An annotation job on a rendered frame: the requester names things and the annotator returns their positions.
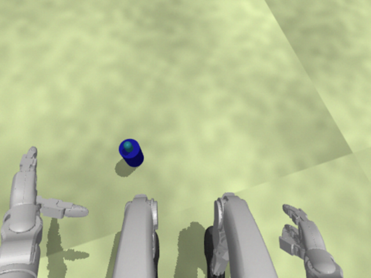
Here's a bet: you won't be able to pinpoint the left robot arm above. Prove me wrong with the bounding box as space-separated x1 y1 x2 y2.
0 204 43 278

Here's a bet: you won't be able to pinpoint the right robot foot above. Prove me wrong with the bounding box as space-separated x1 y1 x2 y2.
204 226 225 278

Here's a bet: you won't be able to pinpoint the right robot hand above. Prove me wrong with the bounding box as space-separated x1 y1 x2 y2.
279 204 326 260

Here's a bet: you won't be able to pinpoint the bottle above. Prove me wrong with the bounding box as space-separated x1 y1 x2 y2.
119 139 144 167

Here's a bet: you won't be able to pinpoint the right robot arm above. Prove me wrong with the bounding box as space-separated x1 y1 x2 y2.
304 248 344 278

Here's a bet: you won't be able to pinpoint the left robot hand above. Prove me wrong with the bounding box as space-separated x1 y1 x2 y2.
10 146 89 219

